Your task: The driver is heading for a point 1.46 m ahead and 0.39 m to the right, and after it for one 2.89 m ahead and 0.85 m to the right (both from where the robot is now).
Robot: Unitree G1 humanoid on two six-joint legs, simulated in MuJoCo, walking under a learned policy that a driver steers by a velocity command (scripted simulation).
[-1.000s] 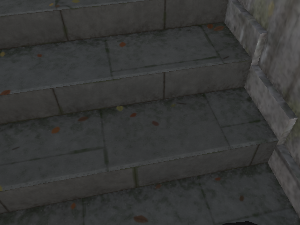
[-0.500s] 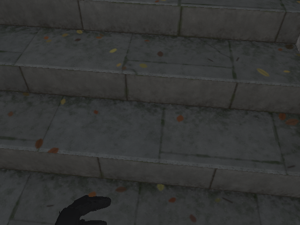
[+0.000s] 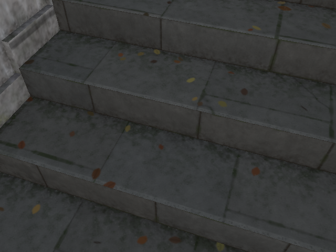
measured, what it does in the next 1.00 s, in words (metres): steps on the spot, turning right: left foot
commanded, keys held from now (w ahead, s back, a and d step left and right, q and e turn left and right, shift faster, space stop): e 0.72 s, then no key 0.28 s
